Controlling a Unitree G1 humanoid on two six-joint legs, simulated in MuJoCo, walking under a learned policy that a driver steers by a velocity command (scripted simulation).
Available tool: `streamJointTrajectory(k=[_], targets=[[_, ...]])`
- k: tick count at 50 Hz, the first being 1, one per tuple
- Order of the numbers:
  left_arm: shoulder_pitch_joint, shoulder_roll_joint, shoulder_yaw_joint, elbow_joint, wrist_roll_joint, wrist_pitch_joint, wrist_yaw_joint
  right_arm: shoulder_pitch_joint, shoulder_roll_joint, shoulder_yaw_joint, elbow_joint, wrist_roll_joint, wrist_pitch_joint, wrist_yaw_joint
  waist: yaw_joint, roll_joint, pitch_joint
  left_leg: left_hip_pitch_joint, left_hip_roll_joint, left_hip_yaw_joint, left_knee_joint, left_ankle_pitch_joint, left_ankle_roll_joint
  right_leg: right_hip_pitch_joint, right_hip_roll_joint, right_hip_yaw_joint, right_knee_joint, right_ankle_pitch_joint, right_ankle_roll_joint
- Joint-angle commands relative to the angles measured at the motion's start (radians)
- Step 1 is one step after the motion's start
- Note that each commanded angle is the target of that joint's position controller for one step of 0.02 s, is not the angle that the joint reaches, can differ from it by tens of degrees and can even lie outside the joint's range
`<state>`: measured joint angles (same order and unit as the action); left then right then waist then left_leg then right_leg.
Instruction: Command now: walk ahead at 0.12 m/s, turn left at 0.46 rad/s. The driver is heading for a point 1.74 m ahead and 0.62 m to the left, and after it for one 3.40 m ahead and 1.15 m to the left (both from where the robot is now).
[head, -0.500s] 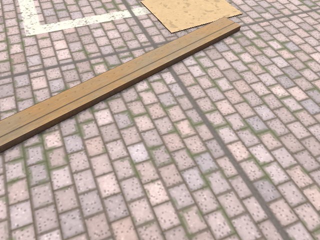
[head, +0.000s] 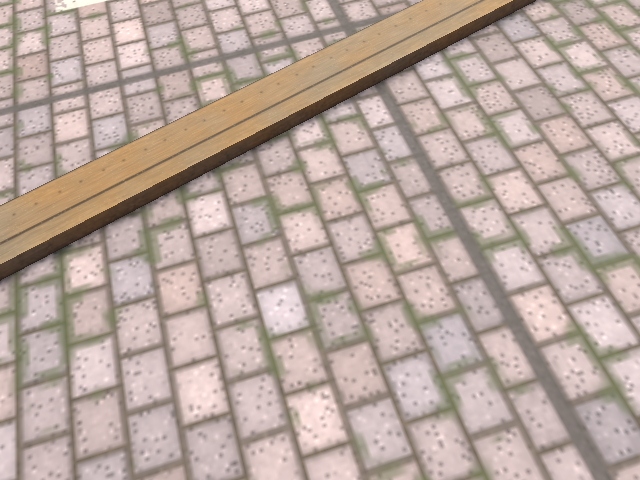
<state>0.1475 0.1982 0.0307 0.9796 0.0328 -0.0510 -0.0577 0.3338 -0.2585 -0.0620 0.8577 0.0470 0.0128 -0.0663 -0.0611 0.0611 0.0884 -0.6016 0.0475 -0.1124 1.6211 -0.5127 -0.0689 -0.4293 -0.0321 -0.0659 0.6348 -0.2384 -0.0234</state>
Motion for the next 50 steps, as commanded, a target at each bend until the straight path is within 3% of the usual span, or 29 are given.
streamJointTrajectory(k=[1, 2, 4, 5, 8, 11, 14, 15, 16, 17, 18, 19, 20, 21, 22, 24, 28, 32, 36, 38, 39, 40, 41, 42, 43, 45, 47, 50], targets=[[-0.088, 0.200, 0.041, -0.104, 0.009, -0.025, 0.050, 0.067, -0.051, -0.027, -0.098, -0.030, 0.019, -0.019, -0.008, -0.240, -0.145, 0.015, 0.072, 0.013, -0.305, 0.179, -0.002, 0.065, -0.317, 0.160, -0.309, 0.581, -0.190], [-0.056, 0.187, 0.042, -0.096, 0.002, -0.023, 0.071, 0.017, -0.047, -0.027, -0.127, -0.033, 0.008, -0.013, 0.010, -0.268, -0.146, -0.005, 0.073, 0.026, -0.451, 0.226, -0.004, 0.126, -0.298, 0.126, -0.310, 0.647, -0.179], [-0.023, 0.194, 0.050, -0.095, -0.008, -0.007, 0.106, -0.040, -0.025, -0.022, -0.159, -0.034, 0.002, 0.009, 0.025, -0.239, -0.209, 0.032, 0.065, 0.043, -0.595, 0.304, -0.004, 0.229, -0.322, 0.112, -0.304, 0.704, -0.193], [-0.033, 0.209, 0.054, -0.105, -0.011, 0.003, 0.113, -0.059, -0.026, -0.024, -0.175, -0.035, 0.005, 0.023, 0.023, -0.218, -0.227, 0.066, 0.056, 0.054, -0.637, 0.337, -0.001, 0.241, -0.334, 0.094, -0.311, 0.687, -0.197], [-0.073, 0.234, 0.067, -0.132, -0.033, 0.030, 0.110, -0.131, -0.044, -0.035, -0.204, -0.034, 0.031, 0.056, 0.027, -0.172, -0.177, 0.151, 0.029, 0.101, -0.757, 0.383, 0.027, 0.192, -0.333, 0.024, -0.340, 0.437, -0.165], [-0.049, 0.251, 0.084, -0.139, -0.050, 0.050, 0.097, -0.206, -0.063, -0.049, -0.244, -0.036, 0.057, 0.077, 0.056, -0.148, -0.101, 0.150, 0.016, 0.129, -0.842, 0.286, 0.066, 0.197, -0.348, 0.007, -0.328, 0.193, -0.137], [-0.032, 0.265, 0.098, -0.140, -0.057, 0.063, 0.088, -0.206, -0.074, -0.062, -0.256, -0.036, 0.051, 0.092, 0.050, -0.116, -0.080, 0.230, -0.019, 0.179, -1.020, 0.283, 0.114, 0.223, -0.329, -0.028, -0.209, 0.146, -0.074], [0.030, 0.241, 0.097, -0.120, -0.047, 0.065, 0.078, -0.172, -0.115, -0.080, -0.248, -0.042, 0.043, 0.085, 0.049, -0.055, -0.096, 0.337, -0.035, 0.160, -1.101, 0.411, 0.141, 0.191, -0.270, -0.082, -0.085, 0.115, -0.021], [0.051, 0.198, 0.086, -0.133, -0.016, 0.063, 0.072, -0.110, -0.245, -0.116, -0.253, -0.046, 0.036, 0.066, 0.053, 0.191, -0.133, 0.531, 0.136, -0.109, -1.156, 0.880, 0.222, -0.015, -0.146, -0.186, 0.249, -0.051, 0.072], [-0.037, 0.168, 0.068, -0.207, -0.006, 0.057, 0.069, -0.078, -0.298, -0.114, -0.273, -0.067, 0.022, 0.069, 0.025, 0.307, -0.213, 0.642, 0.334, -0.465, -1.206, 1.000, 0.441, -0.285, 0.012, -0.075, 0.553, -0.493, 0.132], [-0.135, 0.202, 0.077, -0.217, -0.024, 0.052, 0.068, -0.037, -0.255, -0.099, -0.269, -0.078, 0.003, 0.081, -0.034, 0.117, -0.290, 0.659, 0.323, -0.440, -1.222, 0.952, 0.469, -0.335, 0.009, 0.092, 0.672, -0.477, 0.119], [-0.162, 0.198, 0.077, -0.232, -0.041, 0.054, 0.074, -0.072, -0.250, -0.093, -0.265, -0.074, -0.012, 0.079, -0.011, 0.081, -0.263, 0.626, 0.289, -0.351, -1.215, 0.931, 0.427, -0.360, 0.002, 0.120, 0.692, -0.396, 0.096], [-0.135, 0.203, 0.081, -0.212, -0.033, 0.059, 0.087, -0.134, -0.230, -0.087, -0.272, -0.051, -0.010, 0.069, 0.025, 0.015, -0.235, 0.578, 0.240, -0.273, -1.214, 0.863, 0.365, -0.356, -0.019, 0.134, 0.651, -0.299, 0.086], [-0.115, 0.226, 0.088, -0.205, -0.022, 0.066, 0.097, -0.192, -0.210, -0.080, -0.283, -0.035, 0.000, 0.059, 0.055, 0.023, -0.218, 0.519, 0.210, -0.234, -1.222, 0.800, 0.324, -0.324, -0.032, 0.144, 0.597, -0.220, 0.085], [-0.100, 0.227, 0.090, -0.203, -0.017, 0.070, 0.096, -0.223, -0.208, -0.076, -0.296, -0.039, 0.008, 0.051, 0.076, 0.042, -0.222, 0.455, 0.179, -0.210, -1.231, 0.769, 0.305, -0.260, -0.023, 0.133, 0.584, -0.166, 0.087], [-0.074, 0.209, 0.089, -0.205, -0.022, 0.072, 0.085, -0.226, -0.213, -0.075, -0.311, -0.046, 0.011, 0.046, 0.088, 0.024, -0.247, 0.412, 0.148, -0.199, -1.250, 0.685, 0.292, -0.189, 0.001, 0.137, 0.536, -0.093, 0.088], [-0.125, 0.174, 0.078, -0.238, -0.022, 0.068, 0.079, -0.188, -0.218, -0.079, -0.311, -0.038, 0.011, 0.031, 0.060, 0.041, -0.229, 0.428, 0.126, -0.239, -1.264, 0.468, 0.286, -0.180, 0.018, 0.162, 0.310, -0.044, 0.106], [-0.142, 0.182, 0.079, -0.254, -0.030, 0.056, 0.069, -0.174, -0.216, -0.077, -0.318, -0.047, 0.019, 0.031, 0.040, 0.080, -0.195, 0.388, 0.116, -0.300, -1.277, 0.270, 0.288, -0.116, 0.034, 0.170, 0.169, -0.059, 0.106], [-0.114, 0.181, 0.076, -0.266, -0.032, 0.042, 0.048, -0.167, -0.182, -0.056, -0.314, -0.052, 0.021, 0.047, 0.036, 0.110, -0.191, 0.358, 0.108, -0.329, -1.235, 0.346, 0.287, 0.019, 0.037, 0.140, 0.041, -0.115, 0.079], [-0.062, 0.166, 0.072, -0.262, -0.026, 0.031, 0.036, -0.185, -0.155, -0.041, -0.313, -0.046, 0.023, 0.047, 0.079, 0.103, -0.192, 0.337, 0.076, -0.314, -1.191, 0.423, 0.251, 0.150, 0.037, 0.118, -0.160, 0.007, 0.049], [-0.039, 0.179, 0.073, -0.262, -0.013, 0.026, 0.033, -0.155, -0.138, -0.035, -0.304, -0.046, 0.020, 0.045, 0.083, 0.075, -0.197, 0.307, 0.050, -0.295, -1.167, 0.408, 0.207, 0.240, 0.003, 0.134, -0.239, 0.121, 0.029], [0.000, 0.240, 0.085, -0.270, 0.004, 0.024, 0.034, -0.123, -0.107, -0.027, -0.307, -0.060, 0.016, 0.044, 0.066, -0.046, -0.225, 0.246, -0.020, -0.225, -1.043, 0.298, 0.142, 0.336, -0.139, 0.258, -0.258, 0.284, -0.019], [-0.052, 0.264, 0.084, -0.253, 0.016, 0.030, 0.035, -0.072, -0.084, -0.022, -0.320, -0.055, 0.009, 0.047, -0.023, -0.269, -0.203, 0.211, -0.110, -0.093, -1.015, 0.134, 0.093, 0.282, -0.229, 0.393, -0.272, 0.321, -0.137], [-0.108, 0.174, 0.060, -0.281, 0.009, 0.029, 0.037, -0.092, -0.128, -0.028, -0.310, -0.068, 0.004, 0.045, -0.002, -0.265, -0.183, 0.258, -0.073, -0.090, -1.024, 0.120, 0.057, 0.227, -0.244, 0.422, -0.299, 0.266, -0.182], [-0.121, 0.163, 0.057, -0.287, -0.001, 0.027, 0.037, -0.124, -0.147, -0.035, -0.312, -0.068, 0.002, 0.047, 0.011, -0.253, -0.166, 0.279, -0.067, -0.077, -1.049, 0.185, 0.054, 0.226, -0.200, 0.376, -0.290, 0.227, -0.151], [-0.093, 0.190, 0.062, -0.285, -0.015, 0.023, 0.039, -0.157, -0.128, -0.032, -0.315, -0.075, 0.011, 0.051, 0.031, -0.213, -0.163, 0.350, -0.058, -0.071, -1.099, 0.306, 0.059, 0.208, -0.134, 0.304, -0.276, 0.134, -0.083], [-0.072, 0.185, 0.056, -0.290, -0.015, 0.018, 0.038, -0.142, -0.119, -0.030, -0.307, -0.065, 0.014, 0.064, 0.036, -0.145, -0.144, 0.390, -0.047, -0.079, -1.114, 0.379, 0.081, 0.181, -0.081, 0.232, -0.262, 0.063, -0.035], [-0.052, 0.175, 0.053, -0.302, -0.021, 0.015, 0.033, -0.144, -0.113, -0.030, -0.299, -0.059, 0.008, 0.069, 0.052, -0.095, -0.129, 0.381, -0.038, -0.093, -1.127, 0.435, 0.095, 0.209, -0.045, 0.182, -0.219, 0.096, -0.014]])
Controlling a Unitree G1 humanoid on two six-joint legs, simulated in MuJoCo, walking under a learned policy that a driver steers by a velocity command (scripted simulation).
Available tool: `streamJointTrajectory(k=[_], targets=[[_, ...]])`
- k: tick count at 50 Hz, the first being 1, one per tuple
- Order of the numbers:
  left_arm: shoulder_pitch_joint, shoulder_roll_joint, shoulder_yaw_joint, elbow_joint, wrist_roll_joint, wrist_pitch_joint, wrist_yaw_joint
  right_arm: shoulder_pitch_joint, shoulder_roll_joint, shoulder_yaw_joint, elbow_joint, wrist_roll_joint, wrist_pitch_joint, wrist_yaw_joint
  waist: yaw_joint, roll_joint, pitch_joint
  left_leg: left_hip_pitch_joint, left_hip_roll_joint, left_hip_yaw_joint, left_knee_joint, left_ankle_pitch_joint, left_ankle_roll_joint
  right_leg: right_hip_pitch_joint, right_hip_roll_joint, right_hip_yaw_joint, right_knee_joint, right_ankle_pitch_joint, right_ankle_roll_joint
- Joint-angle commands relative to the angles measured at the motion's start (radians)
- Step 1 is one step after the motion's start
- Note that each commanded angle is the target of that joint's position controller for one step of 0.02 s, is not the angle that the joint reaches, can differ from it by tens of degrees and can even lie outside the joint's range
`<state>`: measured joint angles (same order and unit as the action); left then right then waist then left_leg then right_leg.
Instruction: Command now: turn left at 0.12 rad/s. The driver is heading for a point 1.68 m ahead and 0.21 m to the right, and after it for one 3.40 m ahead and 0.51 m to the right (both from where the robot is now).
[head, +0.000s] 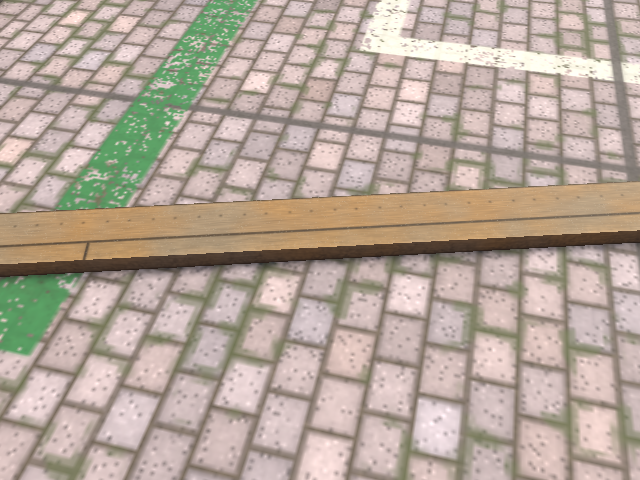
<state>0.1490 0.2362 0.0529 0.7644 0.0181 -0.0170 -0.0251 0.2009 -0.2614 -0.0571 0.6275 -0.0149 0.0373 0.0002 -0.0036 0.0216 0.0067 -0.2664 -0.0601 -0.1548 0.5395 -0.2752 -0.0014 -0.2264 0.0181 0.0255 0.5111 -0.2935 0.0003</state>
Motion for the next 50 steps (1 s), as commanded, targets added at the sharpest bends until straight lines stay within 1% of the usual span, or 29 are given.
streamJointTrajectory(k=[1, 4, 7, 13, 21, 22, 32, 45, 47, 50], targets=[[-0.050, 0.131, 0.030, -0.089, -0.010, -0.017, 0.000, -0.013, -0.106, -0.035, -0.066, 0.001, -0.018, 0.003, -0.002, -0.043, -0.048, 0.044, 0.071, -0.052, -0.044, 0.222, 0.027, 0.018, -0.090, 0.085, -0.079, 0.187, -0.038], [-0.035, 0.125, 0.029, -0.097, -0.011, -0.012, -0.004, -0.014, -0.099, -0.035, -0.062, 0.004, -0.022, 0.004, 0.007, -0.009, -0.062, 0.048, 0.073, -0.057, -0.045, 0.253, 0.022, 0.048, -0.082, 0.073, -0.056, 0.226, -0.041], [-0.037, 0.119, 0.029, -0.105, -0.011, -0.008, -0.007, -0.018, -0.097, -0.035, -0.059, 0.005, -0.023, 0.003, 0.008, -0.001, -0.063, 0.055, 0.075, -0.059, -0.046, 0.269, 0.018, 0.059, -0.076, 0.067, -0.049, 0.239, -0.038], [-0.037, 0.113, 0.029, -0.113, -0.013, -0.005, -0.010, -0.021, -0.095, -0.037, -0.053, 0.007, -0.025, -0.001, 0.007, -0.008, -0.064, 0.072, 0.080, -0.058, -0.044, 0.300, 0.013, 0.072, -0.070, 0.063, -0.046, 0.269, -0.035], [-0.027, 0.108, 0.031, -0.115, -0.013, -0.003, -0.007, -0.031, -0.087, -0.036, -0.041, 0.006, -0.024, -0.004, 0.007, -0.020, -0.057, 0.086, 0.081, -0.051, -0.051, 0.303, 0.006, 0.077, -0.067, 0.064, -0.056, 0.276, -0.035], [-0.031, 0.108, 0.031, -0.116, -0.012, -0.005, -0.007, -0.037, -0.091, -0.038, -0.041, 0.008, -0.024, -0.005, 0.006, -0.016, -0.053, 0.089, 0.079, -0.049, -0.047, 0.307, 0.006, 0.073, -0.066, 0.064, -0.055, 0.281, -0.036], [-0.012, 0.103, 0.031, -0.110, -0.010, -0.008, -0.003, -0.037, -0.079, -0.037, -0.019, 0.008, -0.020, -0.014, 0.004, -0.019, -0.043, 0.099, 0.079, -0.042, -0.058, 0.277, -0.007, 0.061, -0.067, 0.070, -0.072, 0.250, -0.040], [0.018, 0.091, 0.030, -0.099, -0.009, -0.010, 0.004, -0.018, -0.074, -0.036, 0.030, 0.007, -0.022, -0.026, 0.003, -0.024, -0.025, 0.092, 0.083, -0.034, -0.074, 0.238, -0.027, 0.060, -0.070, 0.084, -0.105, 0.220, -0.054], [0.031, 0.090, 0.031, -0.094, -0.010, -0.007, 0.007, -0.007, -0.069, -0.033, 0.043, 0.005, -0.023, -0.028, 0.004, -0.028, -0.025, 0.089, 0.086, -0.034, -0.081, 0.227, -0.030, 0.065, -0.072, 0.087, -0.113, 0.209, -0.055], [0.040, 0.089, 0.032, -0.090, -0.010, -0.005, 0.013, -0.003, -0.071, -0.033, 0.061, 0.006, -0.026, -0.032, 0.006, -0.022, -0.012, 0.082, 0.086, -0.031, -0.087, 0.221, -0.035, 0.067, -0.072, 0.090, -0.122, 0.206, -0.057]])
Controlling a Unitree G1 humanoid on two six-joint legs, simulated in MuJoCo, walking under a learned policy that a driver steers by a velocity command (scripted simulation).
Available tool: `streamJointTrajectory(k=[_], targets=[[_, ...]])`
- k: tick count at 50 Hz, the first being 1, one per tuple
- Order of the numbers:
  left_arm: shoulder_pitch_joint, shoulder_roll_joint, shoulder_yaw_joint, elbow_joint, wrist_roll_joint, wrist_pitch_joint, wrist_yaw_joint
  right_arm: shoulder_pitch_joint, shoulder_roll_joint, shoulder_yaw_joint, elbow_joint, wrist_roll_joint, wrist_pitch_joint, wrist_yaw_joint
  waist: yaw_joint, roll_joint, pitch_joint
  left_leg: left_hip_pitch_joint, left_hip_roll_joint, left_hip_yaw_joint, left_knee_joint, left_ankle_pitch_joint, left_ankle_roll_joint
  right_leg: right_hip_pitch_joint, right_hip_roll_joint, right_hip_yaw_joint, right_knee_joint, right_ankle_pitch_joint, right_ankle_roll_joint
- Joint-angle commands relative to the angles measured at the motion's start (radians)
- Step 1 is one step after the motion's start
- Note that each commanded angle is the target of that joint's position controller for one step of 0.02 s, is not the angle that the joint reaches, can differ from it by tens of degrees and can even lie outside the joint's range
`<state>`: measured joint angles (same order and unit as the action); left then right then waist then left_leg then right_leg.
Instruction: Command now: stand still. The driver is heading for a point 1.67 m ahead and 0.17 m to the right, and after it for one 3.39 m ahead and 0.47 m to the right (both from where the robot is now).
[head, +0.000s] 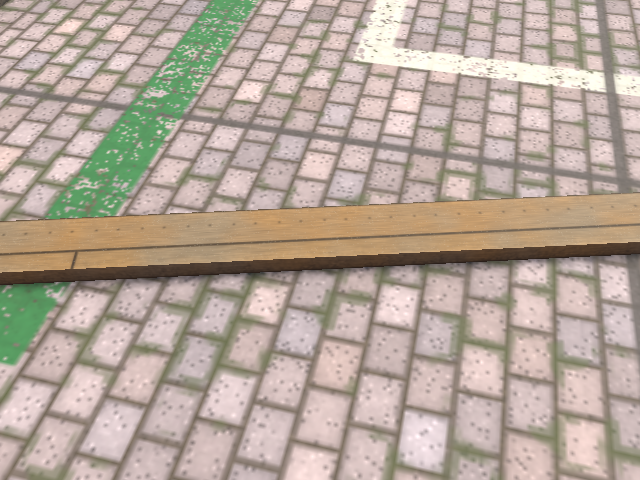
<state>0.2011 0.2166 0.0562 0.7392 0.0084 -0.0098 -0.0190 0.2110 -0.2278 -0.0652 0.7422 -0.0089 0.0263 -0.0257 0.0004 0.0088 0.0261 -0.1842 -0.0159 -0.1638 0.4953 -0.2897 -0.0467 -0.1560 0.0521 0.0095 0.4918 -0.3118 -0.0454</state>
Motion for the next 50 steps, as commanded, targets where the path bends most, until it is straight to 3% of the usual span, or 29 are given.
streamJointTrajectory(k=[1, 3, 5, 6, 8, 10, 13, 16, 18, 19, 20, 21, 22, 23, 24, 26, 30, 34, 37, 40, 42, 43, 44, 45, 46, 47, 48, 49, 50], targets=[[-0.008, 0.109, 0.029, -0.062, -0.001, -0.012, 0.008, -0.009, -0.105, -0.025, -0.046, 0.000, -0.017, -0.007, 0.003, -0.009, -0.031, -0.001, 0.042, -0.021, -0.045, 0.235, 0.009, -0.002, -0.106, 0.107, -0.104, 0.226, -0.012], [0.008, 0.105, 0.029, -0.051, 0.001, -0.010, 0.014, 0.004, -0.098, -0.023, -0.028, -0.001, -0.017, -0.012, 0.003, -0.019, -0.047, 0.003, 0.031, -0.006, -0.042, 0.179, 0.006, 0.008, -0.103, 0.110, -0.124, 0.148, -0.016], [0.015, 0.121, 0.034, -0.044, -0.003, -0.006, 0.024, -0.006, -0.095, -0.022, -0.021, 0.005, -0.018, -0.019, 0.011, -0.056, -0.012, -0.050, -0.004, 0.042, 0.012, 0.017, 0.011, -0.012, -0.117, 0.159, -0.179, -0.135, -0.047], [0.038, 0.155, 0.044, -0.038, -0.010, -0.004, 0.030, -0.012, -0.097, -0.023, -0.024, 0.011, -0.023, -0.023, 0.023, -0.102, 0.016, -0.122, -0.024, 0.080, 0.083, -0.077, 0.015, -0.009, -0.159, 0.230, -0.219, -0.288, -0.085], [0.092, 0.202, 0.057, -0.023, -0.023, -0.007, 0.038, -0.071, -0.108, -0.020, -0.052, 0.026, -0.049, -0.023, 0.052, -0.151, 0.117, -0.291, 0.011, 0.125, 0.208, -0.156, 0.028, -0.027, -0.310, 0.430, -0.316, -0.448, -0.182], [0.137, 0.210, 0.059, -0.004, -0.017, -0.026, 0.041, -0.120, -0.115, -0.021, -0.073, 0.037, -0.078, -0.012, 0.074, -0.145, 0.154, -0.446, 0.070, 0.089, 0.349, -0.230, 0.049, 0.031, -0.387, 0.520, -0.350, -0.344, -0.236], [0.113, 0.202, 0.056, -0.004, -0.029, -0.031, 0.037, -0.113, -0.102, -0.014, -0.059, 0.034, -0.105, 0.017, 0.065, -0.097, 0.091, -0.439, 0.101, 0.109, 0.244, -0.175, 0.066, 0.121, -0.335, 0.381, -0.326, -0.133, -0.200], [0.095, 0.220, 0.060, 0.000, -0.039, -0.014, 0.029, -0.044, -0.086, -0.009, -0.017, 0.026, -0.114, 0.045, 0.026, -0.098, 0.011, -0.131, 0.025, 0.206, 0.085, 0.033, 0.054, -0.021, -0.244, 0.199, -0.265, 0.032, -0.158], [0.097, 0.193, 0.049, 0.006, -0.038, -0.012, 0.024, 0.081, -0.107, -0.023, 0.036, 0.028, -0.107, 0.048, -0.037, -0.084, -0.027, 0.103, -0.025, 0.239, 0.034, 0.100, 0.061, -0.160, -0.208, 0.151, -0.167, 0.015, -0.121], [0.081, 0.157, 0.033, 0.003, -0.029, -0.020, 0.021, 0.174, -0.139, -0.037, 0.056, 0.035, -0.105, 0.041, -0.092, -0.060, -0.054, 0.233, 0.005, 0.188, 0.008, 0.073, 0.086, -0.247, -0.173, 0.111, -0.040, 0.031, -0.081], [0.048, 0.075, 0.004, -0.030, -0.011, -0.033, 0.017, 0.293, -0.239, -0.060, 0.066, 0.026, -0.107, 0.028, -0.137, 0.158, -0.104, 0.362, 0.236, -0.154, -0.135, -0.048, 0.178, -0.406, -0.060, -0.016, 0.338, -0.051, 0.004], [0.057, 0.097, 0.011, -0.067, -0.032, -0.055, 0.026, 0.342, -0.309, -0.070, 0.070, 0.008, -0.117, 0.039, -0.127, 0.277, -0.134, 0.387, 0.398, -0.574, -0.284, -0.248, 0.322, -0.584, 0.015, 0.045, 0.590, -0.287, 0.024], [0.072, 0.171, 0.029, -0.058, -0.058, -0.067, 0.026, 0.253, -0.245, -0.048, 0.057, 0.010, -0.131, 0.045, -0.088, 0.168, -0.044, 0.322, 0.413, -0.559, -0.308, -0.365, 0.339, -0.669, -0.054, 0.112, 0.702, -0.235, 0.004], [0.065, 0.194, 0.034, -0.050, -0.061, -0.072, 0.021, 0.181, -0.192, -0.030, 0.041, 0.016, -0.137, 0.047, -0.063, 0.137, 0.037, 0.263, 0.366, -0.432, -0.314, -0.329, 0.305, -0.700, -0.101, 0.102, 0.707, -0.122, -0.018], [0.066, 0.185, 0.034, -0.035, -0.049, -0.071, 0.022, 0.125, -0.170, -0.020, 0.032, 0.014, -0.139, 0.049, -0.042, 0.091, 0.052, 0.215, 0.318, -0.330, -0.325, -0.212, 0.273, -0.673, -0.134, 0.089, 0.679, -0.026, -0.022], [0.071, 0.175, 0.038, -0.020, -0.024, -0.063, 0.016, 0.081, -0.151, -0.008, 0.030, 0.006, -0.136, 0.046, -0.012, 0.077, 0.043, 0.150, 0.246, -0.161, -0.342, 0.070, 0.230, -0.581, -0.171, 0.075, 0.606, 0.091, -0.007], [0.018, 0.130, 0.025, -0.046, -0.011, -0.050, 0.015, 0.144, -0.158, -0.004, 0.078, 0.018, -0.129, 0.031, -0.020, 0.056, 0.025, 0.164, 0.209, -0.002, -0.345, 0.428, 0.241, -0.594, -0.162, 0.025, 0.500, 0.211, 0.051], [-0.135, 0.093, 0.005, -0.105, -0.021, -0.063, 0.007, 0.179, -0.171, 0.002, 0.113, 0.018, -0.115, 0.017, -0.060, 0.064, 0.059, 0.128, 0.175, 0.081, -0.366, 0.423, 0.221, -0.533, -0.131, -0.008, 0.214, 0.377, 0.063], [-0.224, 0.092, -0.002, -0.138, -0.028, -0.072, -0.011, 0.222, -0.191, 0.001, 0.144, 0.024, -0.110, 0.013, -0.083, 0.059, 0.092, 0.141, 0.208, 0.081, -0.368, 0.373, 0.229, -0.490, -0.104, -0.022, 0.100, 0.411, 0.049], [-0.254, 0.115, 0.001, -0.160, -0.027, -0.084, -0.029, 0.223, -0.198, -0.005, 0.165, 0.031, -0.104, 0.014, -0.064, 0.064, 0.097, 0.239, 0.257, 0.068, -0.312, 0.454, 0.219, -0.495, -0.096, -0.007, 0.038, 0.335, 0.000], [-0.186, 0.148, 0.014, -0.146, -0.025, -0.087, -0.033, 0.201, -0.223, -0.013, 0.165, 0.029, -0.096, 0.011, -0.013, 0.088, 0.029, 0.291, 0.265, 0.074, -0.211, 0.714, 0.203, -0.379, -0.057, -0.033, 0.032, 0.255, -0.037], [-0.081, 0.177, 0.030, -0.118, -0.025, -0.087, -0.029, 0.179, -0.234, -0.016, 0.161, 0.025, -0.088, 0.010, 0.048, 0.100, -0.047, 0.290, 0.245, 0.093, -0.082, 0.896, 0.191, -0.234, -0.022, -0.061, 0.024, 0.239, -0.064], [0.089, 0.216, 0.049, -0.067, -0.026, -0.085, -0.021, 0.168, -0.220, -0.007, 0.152, 0.016, -0.082, 0.009, 0.127, 0.083, -0.161, 0.206, 0.196, 0.125, 0.123, 0.914, 0.162, 0.015, -0.028, -0.054, 0.017, 0.281, -0.100], [0.263, 0.288, 0.063, -0.030, -0.015, -0.078, -0.008, 0.192, -0.170, 0.014, 0.127, -0.009, -0.084, 0.007, 0.164, -0.061, -0.323, -0.031, 0.119, 0.158, 0.454, 0.532, 0.133, 0.348, -0.237, 0.200, 0.046, 0.286, -0.164], [0.276, 0.319, 0.064, -0.005, -0.008, -0.080, -0.022, 0.346, -0.036, 0.049, 0.139, 0.010, -0.105, 0.025, 0.065, -0.320, -0.453, -0.385, -0.071, 0.076, 0.755, -0.276, 0.090, 0.609, -0.442, 0.716, -0.116, -0.001, -0.325], [0.237, 0.213, 0.039, -0.011, -0.019, -0.082, -0.019, 0.255, -0.173, 0.021, 0.143, 0.040, -0.128, 0.035, 0.106, -0.195, -0.336, -0.495, -0.014, -0.005, 0.837, -0.279, 0.106, 0.525, -0.410, 0.720, -0.201, -0.143, -0.278], [0.145, 0.188, 0.027, -0.021, -0.020, -0.084, -0.014, 0.140, -0.211, 0.009, 0.103, 0.061, -0.142, 0.040, 0.090, -0.142, -0.167, -0.540, 0.037, 0.034, 0.817, -0.176, 0.118, 0.366, -0.378, 0.559, -0.232, -0.095, -0.236], [0.080, 0.184, 0.024, -0.027, -0.014, -0.087, -0.012, 0.086, -0.190, 0.014, 0.089, 0.051, -0.147, 0.034, 0.059, -0.037, -0.097, -0.503, 0.091, 0.059, 0.768, -0.084, 0.113, 0.221, -0.345, 0.452, -0.259, 0.034, -0.217], [0.041, 0.166, 0.019, -0.030, -0.007, -0.090, -0.014, 0.068, -0.179, 0.011, 0.086, 0.032, -0.144, 0.030, 0.031, -0.015, -0.056, -0.464, 0.121, 0.067, 0.714, -0.028, 0.103, 0.119, -0.309, 0.371, -0.284, 0.151, -0.208]])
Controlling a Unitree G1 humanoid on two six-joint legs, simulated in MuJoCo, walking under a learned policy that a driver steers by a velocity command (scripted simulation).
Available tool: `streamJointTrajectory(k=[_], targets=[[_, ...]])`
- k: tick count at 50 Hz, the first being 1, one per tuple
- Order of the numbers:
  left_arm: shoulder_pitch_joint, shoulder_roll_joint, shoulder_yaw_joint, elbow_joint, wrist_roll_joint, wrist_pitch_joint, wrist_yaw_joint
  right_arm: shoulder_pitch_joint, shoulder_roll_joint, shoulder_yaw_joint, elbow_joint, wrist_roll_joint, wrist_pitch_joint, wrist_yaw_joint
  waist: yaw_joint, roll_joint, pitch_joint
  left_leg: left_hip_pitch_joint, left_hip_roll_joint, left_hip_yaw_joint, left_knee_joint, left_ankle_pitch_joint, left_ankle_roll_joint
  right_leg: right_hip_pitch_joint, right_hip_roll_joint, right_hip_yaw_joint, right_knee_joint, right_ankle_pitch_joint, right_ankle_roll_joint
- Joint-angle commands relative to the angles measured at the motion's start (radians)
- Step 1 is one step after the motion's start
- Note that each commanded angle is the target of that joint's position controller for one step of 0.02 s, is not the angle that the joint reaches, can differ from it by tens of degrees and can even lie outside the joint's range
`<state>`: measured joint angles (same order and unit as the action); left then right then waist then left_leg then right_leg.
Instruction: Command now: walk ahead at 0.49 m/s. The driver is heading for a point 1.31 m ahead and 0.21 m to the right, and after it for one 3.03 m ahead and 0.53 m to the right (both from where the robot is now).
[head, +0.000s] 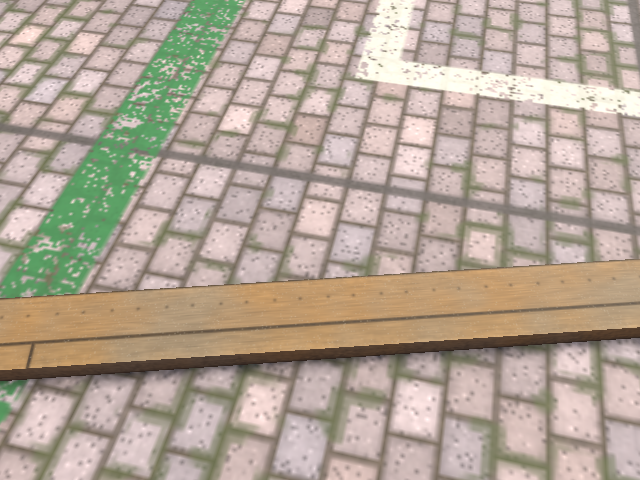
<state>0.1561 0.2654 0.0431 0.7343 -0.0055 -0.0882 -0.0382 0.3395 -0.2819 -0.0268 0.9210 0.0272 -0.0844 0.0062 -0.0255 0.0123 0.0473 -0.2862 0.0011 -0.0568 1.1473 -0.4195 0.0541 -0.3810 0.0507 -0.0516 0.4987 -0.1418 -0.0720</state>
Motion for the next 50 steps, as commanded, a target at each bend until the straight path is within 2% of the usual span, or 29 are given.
streamJointTrajectory(k=[1, 4, 6, 11, 15, 18, 19, 20, 21, 22, 23, 24, 25, 26, 27, 28, 29, 32, 34, 38, 41, 42, 43, 45, 46, 47, 48, 49, 50], targets=[[0.071, 0.102, 0.025, -0.022, 0.017, -0.016, 0.005, -0.036, -0.111, -0.027, -0.089, -0.011, -0.025, -0.001, 0.025, -0.044, -0.079, -0.306, 0.128, -0.047, 0.038, 0.136, -0.004, 0.288, -0.284, 0.380, -0.319, 0.037, -0.176], [0.079, 0.109, 0.026, 0.007, -0.001, -0.030, 0.005, -0.020, -0.073, -0.019, -0.093, -0.017, 0.001, -0.008, -0.001, -0.068, -0.054, -0.299, 0.152, -0.026, -0.047, 0.170, -0.038, 0.213, -0.262, 0.278, -0.379, 0.107, -0.190], [0.105, 0.134, 0.032, 0.027, 0.001, -0.030, 0.011, -0.095, -0.074, -0.017, -0.123, -0.027, 0.009, -0.013, 0.014, -0.054, -0.012, -0.361, 0.160, -0.015, -0.145, 0.252, -0.065, 0.195, -0.253, 0.235, -0.406, 0.128, -0.194], [0.178, 0.166, 0.035, 0.065, -0.008, -0.012, 0.028, -0.272, -0.046, -0.005, -0.175, -0.024, -0.010, 0.002, 0.079, -0.052, 0.020, -0.312, 0.111, 0.039, -0.494, 0.537, -0.078, 0.206, -0.199, 0.122, -0.408, 0.144, -0.139], [0.245, 0.180, 0.037, 0.110, -0.013, 0.007, 0.032, -0.378, -0.059, -0.003, -0.217, -0.012, -0.020, 0.021, 0.110, -0.060, 0.030, -0.324, 0.084, 0.035, -0.601, 0.531, -0.060, 0.340, -0.256, 0.137, -0.362, 0.160, -0.131], [0.243, 0.194, 0.042, 0.128, -0.016, 0.024, 0.039, -0.377, -0.089, -0.012, -0.235, -0.013, -0.024, 0.036, 0.080, -0.077, 0.014, -0.309, 0.070, 0.027, -0.653, 0.409, -0.018, 0.454, -0.305, 0.157, -0.286, 0.259, -0.105], [0.231, 0.201, 0.044, 0.127, -0.015, 0.030, 0.042, -0.338, -0.105, -0.019, -0.228, -0.013, -0.025, 0.037, 0.054, -0.090, -0.011, -0.250, 0.053, 0.041, -0.663, 0.368, -0.003, 0.472, -0.305, 0.155, -0.239, 0.354, -0.094], [0.210, 0.205, 0.044, 0.124, -0.013, 0.036, 0.044, -0.246, -0.131, -0.034, -0.203, -0.014, -0.026, 0.035, -0.001, -0.094, -0.065, -0.119, 0.022, 0.070, -0.687, 0.357, 0.020, 0.465, -0.278, 0.131, -0.129, 0.502, -0.076], [0.209, 0.179, 0.032, 0.115, -0.004, 0.041, 0.047, -0.091, -0.178, -0.058, -0.158, -0.018, -0.025, 0.026, -0.068, -0.073, -0.174, 0.112, 0.031, 0.063, -0.680, 0.383, 0.053, 0.390, -0.223, 0.092, 0.065, 0.533, -0.048], [0.257, 0.119, 0.005, 0.086, 0.024, 0.033, 0.049, 0.067, -0.266, -0.079, -0.132, -0.030, -0.020, 0.018, -0.093, 0.080, -0.337, 0.451, 0.240, -0.181, -0.626, 0.441, 0.140, 0.138, -0.139, 0.042, 0.401, 0.229, -0.008], [0.362, 0.016, -0.023, 0.092, 0.008, 0.013, 0.038, 0.108, -0.288, -0.086, -0.110, -0.024, -0.011, 0.025, -0.044, 0.308, -0.428, 0.688, 0.392, -0.615, -0.773, 0.182, 0.268, -0.215, 0.024, 0.085, 0.672, -0.421, 0.042], [0.280, 0.142, 0.004, 0.095, -0.022, -0.004, 0.035, 0.081, -0.184, -0.058, -0.122, -0.016, -0.014, 0.027, -0.080, 0.171, -0.340, 0.623, 0.363, -0.617, -0.841, 0.043, 0.224, -0.319, -0.030, 0.191, 0.768, -0.439, 0.024], [0.186, 0.179, 0.016, 0.064, -0.041, -0.014, 0.032, -0.006, -0.156, -0.047, -0.140, -0.017, -0.017, 0.025, -0.061, 0.120, -0.201, 0.486, 0.335, -0.476, -0.864, 0.081, 0.185, -0.364, -0.081, 0.163, 0.762, -0.338, 0.011], [0.143, 0.171, 0.015, 0.057, -0.031, -0.016, 0.037, -0.074, -0.138, -0.040, -0.153, -0.024, -0.019, 0.026, -0.033, 0.047, -0.131, 0.354, 0.299, -0.376, -0.891, 0.191, 0.173, -0.331, -0.128, 0.136, 0.723, -0.249, 0.016], [0.129, 0.158, 0.018, 0.054, -0.015, -0.012, 0.039, -0.114, -0.118, -0.035, -0.159, -0.030, -0.021, 0.027, -0.007, 0.041, -0.087, 0.259, 0.266, -0.305, -0.920, 0.276, 0.170, -0.295, -0.159, 0.133, 0.667, -0.188, 0.025], [0.150, 0.144, 0.018, 0.060, -0.010, -0.003, 0.039, -0.132, -0.103, -0.030, -0.159, -0.038, -0.025, 0.027, 0.020, 0.065, -0.085, 0.201, 0.237, -0.253, -0.947, 0.328, 0.163, -0.234, -0.180, 0.137, 0.640, -0.149, 0.033], [0.169, 0.124, 0.015, 0.068, -0.009, 0.007, 0.039, -0.135, -0.100, -0.031, -0.155, -0.037, -0.028, 0.028, 0.033, 0.072, -0.085, 0.169, 0.221, -0.216, -0.972, 0.363, 0.169, -0.205, -0.184, 0.130, 0.622, -0.129, 0.042], [0.132, 0.100, 0.011, 0.052, -0.001, 0.026, 0.041, -0.107, -0.129, -0.039, -0.130, -0.029, -0.035, 0.022, 0.039, 0.055, -0.049, 0.128, 0.212, -0.134, -1.018, 0.458, 0.193, -0.243, -0.192, 0.115, 0.537, -0.058, 0.076], [0.063, 0.095, 0.010, 0.029, 0.004, 0.026, 0.042, -0.080, -0.142, -0.042, -0.114, -0.029, -0.029, 0.013, 0.022, 0.040, -0.026, 0.146, 0.205, -0.099, -1.032, 0.484, 0.189, -0.291, -0.195, 0.111, 0.434, 0.033, 0.093], [-0.046, 0.065, -0.001, 0.006, 0.000, 0.017, 0.032, -0.025, -0.153, -0.041, -0.086, -0.023, -0.013, 0.001, -0.020, 0.048, -0.004, 0.173, 0.175, -0.026, -1.036, 0.461, 0.156, -0.260, -0.167, 0.078, 0.224, 0.193, 0.096], [-0.136, 0.058, -0.008, -0.024, -0.004, 0.015, 0.018, 0.047, -0.154, -0.040, -0.053, -0.020, 0.006, -0.002, -0.057, 0.042, 0.024, 0.279, 0.218, -0.047, -1.006, 0.458, 0.157, -0.320, -0.150, 0.061, 0.163, 0.178, 0.081], [-0.185, 0.072, -0.004, -0.043, -0.004, 0.012, 0.012, 0.108, -0.118, -0.031, -0.036, -0.017, 0.016, -0.002, -0.084, 0.007, 0.022, 0.368, 0.210, -0.060, -0.977, 0.507, 0.152, -0.369, -0.139, 0.047, 0.164, 0.120, 0.069], [-0.252, 0.056, -0.008, -0.067, -0.006, 0.006, 0.003, 0.174, -0.094, -0.022, -0.016, -0.014, 0.027, -0.002, -0.115, -0.011, 0.015, 0.458, 0.207, -0.077, -0.935, 0.571, 0.143, -0.400, -0.118, 0.025, 0.124, 0.051, 0.061], [-0.328, 0.030, -0.015, -0.096, -0.014, -0.013, -0.015, 0.242, -0.121, -0.022, 0.011, -0.013, 0.050, -0.009, -0.139, 0.024, -0.019, 0.575, 0.214, -0.102, -0.862, 0.747, 0.129, -0.379, -0.068, -0.014, 0.029, -0.016, 0.063], [-0.326, 0.030, -0.013, -0.098, -0.020, -0.022, -0.023, 0.238, -0.146, -0.024, 0.014, -0.015, 0.059, -0.012, -0.124, 0.058, -0.053, 0.565, 0.205, -0.090, -0.819, 0.910, 0.119, -0.277, -0.033, -0.039, -0.018, -0.039, 0.061], [-0.286, 0.044, -0.005, -0.086, -0.027, -0.025, -0.024, 0.216, -0.176, -0.029, 0.012, -0.016, 0.063, -0.015, -0.087, 0.094, -0.102, 0.513, 0.201, -0.075, -0.765, 1.098, 0.109, -0.117, 0.002, -0.061, -0.054, -0.032, 0.053], [-0.186, 0.070, 0.010, -0.053, -0.031, -0.023, -0.021, 0.189, -0.186, -0.029, 0.011, -0.010, 0.061, -0.016, -0.024, 0.098, -0.179, 0.409, 0.187, -0.056, -0.674, 1.218, 0.084, 0.138, 0.016, -0.063, -0.110, 0.077, 0.031], [-0.016, 0.113, 0.031, 0.004, -0.034, -0.012, -0.011, 0.122, -0.211, -0.035, -0.009, -0.004, 0.051, -0.017, 0.068, 0.107, -0.255, 0.244, 0.167, -0.040, -0.544, 1.187, 0.053, 0.419, -0.027, -0.008, -0.141, 0.187, -0.002], [0.224, 0.167, 0.055, 0.074, -0.023, 0.010, 0.014, -0.009, -0.227, -0.041, -0.054, -0.014, 0.030, -0.013, 0.204, 0.111, -0.330, 0.014, 0.125, -0.011, -0.347, 0.947, 0.023, 0.706, -0.143, 0.080, -0.112, 0.231, -0.047]])
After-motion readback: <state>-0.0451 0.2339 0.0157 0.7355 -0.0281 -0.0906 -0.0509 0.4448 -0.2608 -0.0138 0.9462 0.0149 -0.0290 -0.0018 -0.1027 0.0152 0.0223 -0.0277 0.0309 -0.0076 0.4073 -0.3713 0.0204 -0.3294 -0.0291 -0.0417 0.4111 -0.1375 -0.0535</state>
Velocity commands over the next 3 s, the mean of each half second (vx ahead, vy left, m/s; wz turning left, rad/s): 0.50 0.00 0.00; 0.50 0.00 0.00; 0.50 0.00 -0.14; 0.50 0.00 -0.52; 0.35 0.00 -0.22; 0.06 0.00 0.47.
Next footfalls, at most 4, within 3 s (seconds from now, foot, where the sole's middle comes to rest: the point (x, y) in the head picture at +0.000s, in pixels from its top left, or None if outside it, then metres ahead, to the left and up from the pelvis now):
0.42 left None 0.41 0.15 -0.77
0.82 right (386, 412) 0.60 -0.12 -0.77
1.34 left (254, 297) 0.86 0.17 -0.72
1.90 right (386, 244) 1.05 -0.16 -0.77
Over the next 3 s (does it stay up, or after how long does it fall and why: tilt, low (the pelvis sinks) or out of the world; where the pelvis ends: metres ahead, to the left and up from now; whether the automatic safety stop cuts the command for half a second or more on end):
stays up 1.28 -0.28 0.01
